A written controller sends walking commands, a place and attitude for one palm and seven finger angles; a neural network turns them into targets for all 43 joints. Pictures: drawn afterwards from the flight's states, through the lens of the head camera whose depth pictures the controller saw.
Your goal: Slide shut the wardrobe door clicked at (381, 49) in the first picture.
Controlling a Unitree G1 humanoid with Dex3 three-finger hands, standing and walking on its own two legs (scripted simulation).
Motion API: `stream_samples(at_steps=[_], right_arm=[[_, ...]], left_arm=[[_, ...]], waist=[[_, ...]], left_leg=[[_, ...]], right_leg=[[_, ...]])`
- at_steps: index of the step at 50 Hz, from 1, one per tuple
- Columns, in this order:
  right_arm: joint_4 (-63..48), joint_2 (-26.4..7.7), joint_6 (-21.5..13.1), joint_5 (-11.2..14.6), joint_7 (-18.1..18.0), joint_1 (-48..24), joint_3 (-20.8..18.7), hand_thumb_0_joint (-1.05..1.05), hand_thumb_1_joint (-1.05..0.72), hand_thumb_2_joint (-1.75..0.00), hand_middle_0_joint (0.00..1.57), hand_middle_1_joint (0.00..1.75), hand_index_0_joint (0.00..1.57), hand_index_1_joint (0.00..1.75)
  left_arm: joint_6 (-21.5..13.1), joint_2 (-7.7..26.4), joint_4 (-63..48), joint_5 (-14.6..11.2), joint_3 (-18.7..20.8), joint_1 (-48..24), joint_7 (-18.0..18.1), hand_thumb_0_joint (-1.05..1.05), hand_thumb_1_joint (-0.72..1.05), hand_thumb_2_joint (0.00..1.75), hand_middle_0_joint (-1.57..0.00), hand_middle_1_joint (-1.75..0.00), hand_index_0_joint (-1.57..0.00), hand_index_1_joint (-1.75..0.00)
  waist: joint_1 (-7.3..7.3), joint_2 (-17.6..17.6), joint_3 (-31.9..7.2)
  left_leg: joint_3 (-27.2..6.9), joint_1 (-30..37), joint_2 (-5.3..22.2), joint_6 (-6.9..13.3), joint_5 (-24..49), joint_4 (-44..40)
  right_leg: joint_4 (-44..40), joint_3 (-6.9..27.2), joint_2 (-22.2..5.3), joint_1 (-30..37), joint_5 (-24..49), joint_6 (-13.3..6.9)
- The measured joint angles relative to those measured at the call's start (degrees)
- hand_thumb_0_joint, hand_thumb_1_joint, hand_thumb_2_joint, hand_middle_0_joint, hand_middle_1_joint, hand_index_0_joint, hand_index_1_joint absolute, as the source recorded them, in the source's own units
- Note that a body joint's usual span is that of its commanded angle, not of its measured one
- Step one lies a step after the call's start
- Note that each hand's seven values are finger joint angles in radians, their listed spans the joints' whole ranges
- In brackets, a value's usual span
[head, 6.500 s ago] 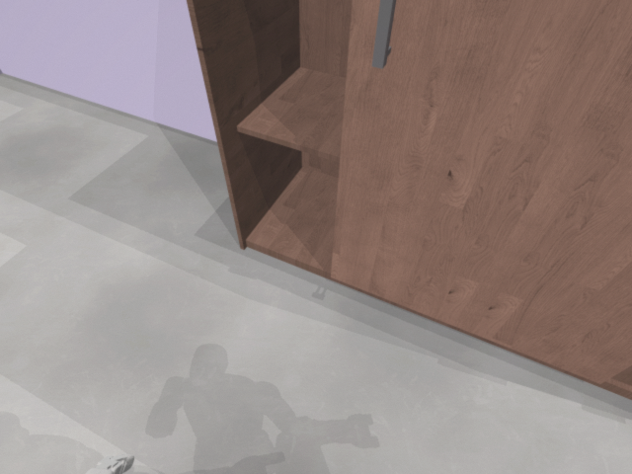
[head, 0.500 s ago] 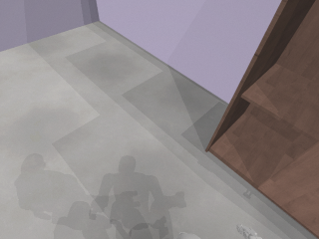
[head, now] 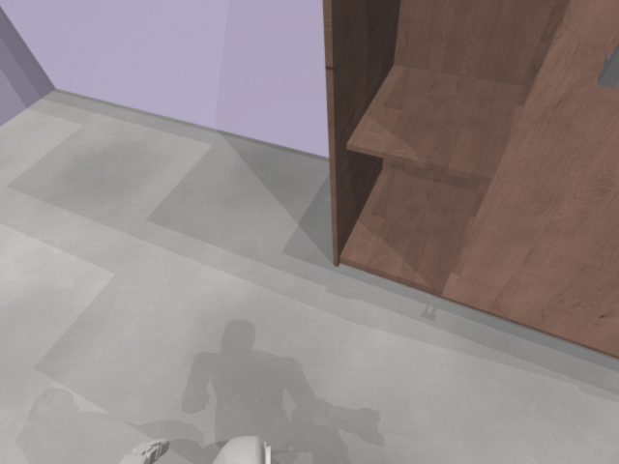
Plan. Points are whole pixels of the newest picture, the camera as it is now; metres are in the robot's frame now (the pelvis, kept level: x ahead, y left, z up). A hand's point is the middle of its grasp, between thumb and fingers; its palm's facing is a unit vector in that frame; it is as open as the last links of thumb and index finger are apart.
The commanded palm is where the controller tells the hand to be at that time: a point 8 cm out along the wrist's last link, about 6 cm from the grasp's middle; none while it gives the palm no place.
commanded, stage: turn to face it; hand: right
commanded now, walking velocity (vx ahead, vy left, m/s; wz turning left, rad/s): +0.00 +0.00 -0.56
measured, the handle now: out of the picture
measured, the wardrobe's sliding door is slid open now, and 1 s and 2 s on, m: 0.38 0.38 0.38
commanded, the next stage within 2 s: take the last steps up to it in 0.50 s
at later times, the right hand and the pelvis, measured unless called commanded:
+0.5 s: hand out of the picture +0.07 -0.17 -0.14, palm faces +0.25 +0.93 -0.26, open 7.4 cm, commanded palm none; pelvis +0.00 +0.04 -0.01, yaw -15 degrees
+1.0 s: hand out of the picture -0.08 -0.21 -0.18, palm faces +0.42 +0.89 -0.18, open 7.4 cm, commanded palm none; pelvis +0.02 -0.04 +0.01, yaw -22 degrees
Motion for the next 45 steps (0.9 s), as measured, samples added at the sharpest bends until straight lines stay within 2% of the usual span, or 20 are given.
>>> stream_samples(at_steps=[4,12,16,19,20,21,23,26,29,34,38,40,42,44,45], right_arm=[[-0.9,0.4,-0.5,0.0,-0.1,-1.1,0.1,0.01,-0.91,-0.9,0.2,0.3,0.19,0.3],[-2.1,2.3,-0.5,0.3,-0.4,-4.0,1.0,0.01,-0.91,-0.9,0.2,0.3,0.2,0.3],[-3.0,3.7,-0.9,0.6,-0.6,-5.1,1.7,0.01,-0.91,-0.9,0.2,0.3,0.2,0.3],[-3.9,4.7,-1.9,0.8,-0.6,-4.8,2.4,0.01,-0.91,-0.9,0.2,0.3,0.2,0.3],[-4.3,4.7,-2.5,0.7,-0.7,-4.3,2.6,0.01,-0.91,-0.9,0.2,0.3,0.2,0.3],[-4.1,5.2,-2.9,0.4,-0.8,-4.1,2.8,0.01,-0.91,-0.9,0.2,0.3,0.2,0.3],[-3.8,6.1,-2.9,0.3,-0.8,-3.5,3.3,0.01,-0.91,-0.9,0.2,0.3,0.2,0.3],[-3.0,6.9,-2.8,0.2,-0.7,-1.9,3.4,0.01,-0.91,-0.9,0.2,0.3,0.2,0.3],[-1.7,7.2,-2.8,0.0,-0.8,-0.7,3.3,0.01,-0.91,-0.9,0.21,0.3,0.2,0.3],[0.3,7.0,-3.4,-0.5,-0.5,1.4,3.1,0.01,-0.91,-0.9,0.21,0.3,0.2,0.3],[2.5,6.0,-4.0,-0.8,0.2,3.9,2.6,0.01,-0.91,-0.9,0.21,0.3,0.2,0.3],[3.8,5.1,-3.9,-0.7,0.3,5.6,2.3,0.01,-0.91,-0.9,0.21,0.3,0.2,0.3],[5.4,3.9,-3.1,-0.3,0.4,7.2,1.7,0.01,-0.91,-0.9,0.21,0.3,0.2,0.3],[7.5,3.4,-1.8,-0.5,0.3,8.4,1.6,0.01,-0.91,-0.9,0.2,0.3,0.2,0.3],[8.4,3.2,-1.5,-0.5,0.5,8.7,1.6,0.01,-0.91,-0.9,0.2,0.3,0.2,0.3]], left_arm=[[0.1,-0.8,0.3,0.0,-0.3,1.1,0.0,0.0,0.9,0.9,-0.2,-0.3,-0.2,-0.3],[0.6,-1.4,1.3,0.4,0.0,3.8,0.1,0.0,0.9,0.9,-0.2,-0.3,-0.2,-0.3],[1.1,-1.1,2.2,0.6,0.4,5.0,0.3,0.0,0.9,0.9,-0.2,-0.3,-0.2,-0.3],[1.6,-0.5,2.7,0.4,0.7,5.9,0.3,0.0,0.9,0.9,-0.2,-0.3,-0.2,-0.3],[1.6,-0.4,2.7,0.1,0.8,6.3,0.2,0.0,0.9,0.9,-0.2,-0.3,-0.2,-0.3],[1.7,-0.1,3.0,-0.1,1.1,6.1,0.2,0.0,0.9,0.9,-0.2,-0.3,-0.2,-0.3],[2.4,0.6,3.4,0.1,1.7,6.0,0.3,0.0,0.9,0.9,-0.2,-0.3,-0.2,-0.29],[3.1,1.3,3.9,0.4,2.2,5.8,-0.1,0.0,0.91,0.9,-0.2,-0.3,-0.2,-0.29],[3.3,1.6,4.5,0.4,2.3,5.9,-0.4,0.0,0.91,0.9,-0.2,-0.3,-0.2,-0.29],[3.5,1.4,5.9,0.4,1.8,5.0,-0.3,0.0,0.91,0.9,-0.19,-0.3,-0.2,-0.29],[2.5,1.0,6.4,0.4,1.0,4.0,-0.6,0.0,0.91,0.9,-0.19,-0.3,-0.2,-0.29],[1.2,0.6,6.1,0.4,0.5,3.8,-0.6,0.0,0.91,0.9,-0.19,-0.3,-0.2,-0.29],[-0.3,-0.3,5.9,0.6,0.1,3.4,-0.4,0.0,0.91,0.9,-0.19,-0.3,-0.2,-0.29],[-1.6,-1.4,5.5,0.7,-0.5,3.7,0.0,0.0,0.91,0.9,-0.19,-0.3,-0.2,-0.29],[-2.2,-1.9,5.3,0.7,-0.8,4.2,0.4,0.0,0.91,0.9,-0.19,-0.3,-0.2,-0.29]], waist=[[0.31,-0.3,-1.0],[2.34,-1.6,-1.9],[3.19,-2.9,-2.0],[3.17,-3.7,-2.4],[2.87,-3.4,-2.8],[2.65,-4.2,-2.6],[3.03,-5.4,-2.1],[2.96,-5.8,-1.9],[2.86,-5.5,-2.0],[1.3,-3.8,-1.8],[-0.51,-2.4,-2.2],[-1.16,-1.6,-2.8],[-1.72,0.1,-3.0],[-1.63,0.4,-3.4],[-1.29,0.3,-3.6]], left_leg=[[-1.4,-0.3,-0.6,-0.6,2.3,-1.7],[-2.7,3.3,-3.1,0.1,-1.2,-11.6],[-2.7,6.6,-5.0,1.1,-2.2,-19.4],[-2.2,11.6,-6.0,2.0,3.3,-30.5],[-2.2,13.6,-5.7,3.3,4.9,-34.9],[-1.8,13.6,-6.1,4.8,4.9,-34.9],[-0.2,14.1,-6.0,6.3,4.8,-34.3],[1.4,16.0,-5.4,6.6,5.7,-36.0],[2.9,17.2,-4.6,6.5,6.3,-37.5],[4.7,17.8,-2.8,5.7,6.4,-38.3],[6.0,18.0,-1.3,4.3,6.0,-38.2],[6.4,17.6,-0.5,3.3,4.9,-36.6],[5.3,15.6,0.6,3.4,0.4,-31.1],[3.2,11.8,-0.6,4.2,-4.6,-20.9],[2.6,9.7,-1.3,4.6,-4.5,-15.9]], right_leg=[[-3.4,2.0,1.5,1.4,2.1,-0.5],[-3.6,6.6,4.0,1.0,3.0,-0.4],[-2.2,8.8,4.7,0.1,2.8,0.5],[0.3,10.1,5.4,-1.2,1.8,1.6],[2.2,10.0,6.0,-2.4,0.9,2.1],[6.0,9.8,5.7,-3.9,-3.0,2.7],[16.9,8.3,5.1,-7.6,-10.0,3.8],[30.5,5.6,3.1,-11.5,-9.4,4.9],[34.7,4.4,0.6,-12.1,-7.2,5.8],[25.8,2.9,-2.1,-7.4,-9.4,6.4],[13.9,0.3,-2.7,-2.2,-10.8,5.3],[5.1,-1.3,-2.5,1.8,-7.9,4.6],[2.4,-2.5,-1.4,3.4,-4.7,2.8],[2.1,-3.3,-1.3,4.7,-5.4,1.6],[0.8,-3.3,-1.2,5.9,-5.3,1.2]])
